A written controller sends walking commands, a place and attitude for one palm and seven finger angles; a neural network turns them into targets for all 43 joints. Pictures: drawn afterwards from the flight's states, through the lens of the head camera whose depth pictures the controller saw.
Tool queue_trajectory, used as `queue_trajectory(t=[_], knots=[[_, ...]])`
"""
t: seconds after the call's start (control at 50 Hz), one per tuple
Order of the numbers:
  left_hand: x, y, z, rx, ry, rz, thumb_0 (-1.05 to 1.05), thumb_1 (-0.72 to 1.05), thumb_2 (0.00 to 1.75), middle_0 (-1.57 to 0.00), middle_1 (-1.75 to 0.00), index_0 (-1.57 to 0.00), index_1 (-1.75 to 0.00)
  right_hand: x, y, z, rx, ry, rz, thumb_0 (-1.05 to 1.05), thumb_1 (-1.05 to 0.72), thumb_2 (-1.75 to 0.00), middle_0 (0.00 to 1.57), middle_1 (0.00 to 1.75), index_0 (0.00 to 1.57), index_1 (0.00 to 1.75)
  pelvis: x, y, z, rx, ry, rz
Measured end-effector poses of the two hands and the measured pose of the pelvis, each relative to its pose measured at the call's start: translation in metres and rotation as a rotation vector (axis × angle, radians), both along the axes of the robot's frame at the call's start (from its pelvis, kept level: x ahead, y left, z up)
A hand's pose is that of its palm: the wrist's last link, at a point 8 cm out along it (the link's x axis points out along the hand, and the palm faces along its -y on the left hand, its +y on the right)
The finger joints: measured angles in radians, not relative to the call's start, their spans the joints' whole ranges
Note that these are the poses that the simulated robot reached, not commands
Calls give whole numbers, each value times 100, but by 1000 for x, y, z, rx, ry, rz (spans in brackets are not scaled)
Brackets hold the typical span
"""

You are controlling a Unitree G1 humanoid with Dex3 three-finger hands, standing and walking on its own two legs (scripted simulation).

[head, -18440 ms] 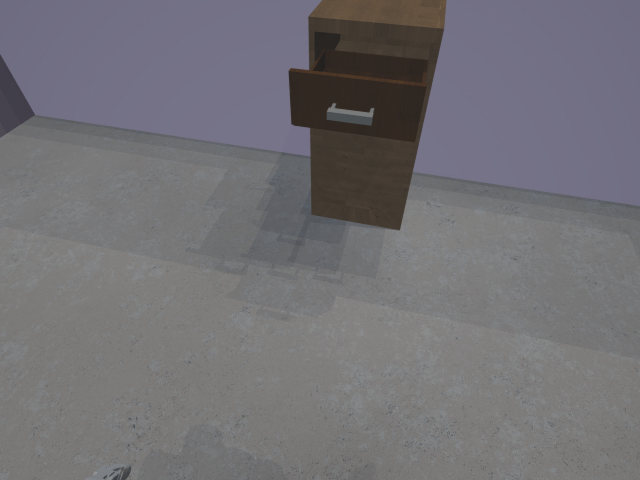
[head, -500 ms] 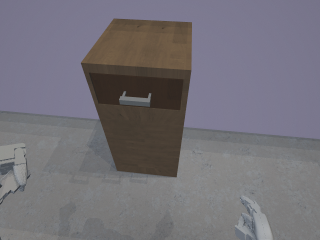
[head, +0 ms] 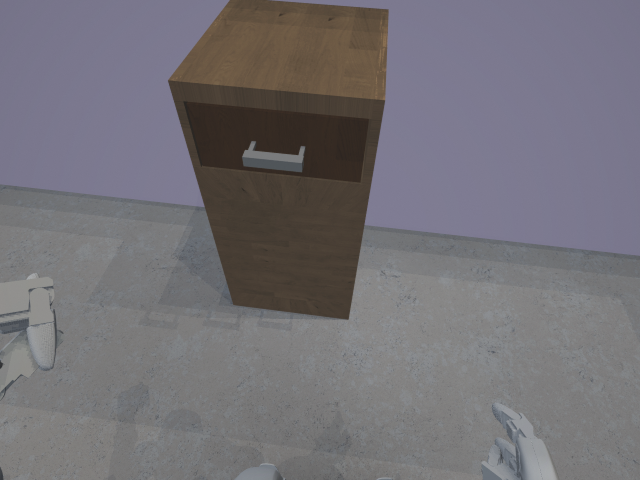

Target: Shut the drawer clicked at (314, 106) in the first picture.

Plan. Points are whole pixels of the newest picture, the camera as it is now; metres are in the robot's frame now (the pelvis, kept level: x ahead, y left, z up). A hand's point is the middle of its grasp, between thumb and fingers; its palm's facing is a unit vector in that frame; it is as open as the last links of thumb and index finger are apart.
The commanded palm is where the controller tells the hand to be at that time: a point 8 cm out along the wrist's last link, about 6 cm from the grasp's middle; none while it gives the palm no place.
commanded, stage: step back with the hand held close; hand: left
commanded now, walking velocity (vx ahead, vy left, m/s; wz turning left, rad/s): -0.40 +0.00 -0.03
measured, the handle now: (275, 154) +0.72 +0.12 -0.03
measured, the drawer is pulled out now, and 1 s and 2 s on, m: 0.00 0.00 0.00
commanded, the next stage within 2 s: stop stepping back and stand still in 0.30 s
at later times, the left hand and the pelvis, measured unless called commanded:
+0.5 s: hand out of the picture +0.12 +0.24 +0.18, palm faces +0.32 -0.86 -0.40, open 3.2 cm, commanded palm +0.05 +0.28 +0.19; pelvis -0.10 +0.01 +0.01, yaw -4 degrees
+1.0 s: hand out of the picture +0.05 +0.22 +0.18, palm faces +0.21 -0.88 -0.43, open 3.3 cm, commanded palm -0.02 +0.28 +0.19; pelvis -0.18 +0.02 +0.01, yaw -8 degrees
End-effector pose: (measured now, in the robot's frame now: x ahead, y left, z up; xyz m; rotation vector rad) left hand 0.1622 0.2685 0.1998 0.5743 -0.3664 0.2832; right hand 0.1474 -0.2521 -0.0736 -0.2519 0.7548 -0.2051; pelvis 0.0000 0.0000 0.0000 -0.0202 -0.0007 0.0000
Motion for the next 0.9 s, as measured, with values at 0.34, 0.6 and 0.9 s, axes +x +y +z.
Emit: queue_trajectory(t=[0.34, 0.6, 0.9], knots=[[-83, 13, 0, -11, -51, 60, 1, 89, 90, -141, -159, -140, -160, -35, 33, -1, 31, -48, 113, 2, -91, -90, 20, 30, 21, 30, -65, -2, -6, -21, 78, -21], [-103, 2, -1, -36, 51, -88, 1, 89, 90, -140, -159, -140, -160, -113, 21, 41, 17, -186, -8, 2, -91, -90, 20, 30, 21, 30, -123, 3, 7, 1, -24, -70], [-130, 26, -10, -143, -49, -44, 1, 89, 90, -141, -159, -141, -160, -240, 21, 11, -40, -6, -154, 2, -91, -90, 20, 30, 20, 30, -177, 28, 4, 10, -34, -127]])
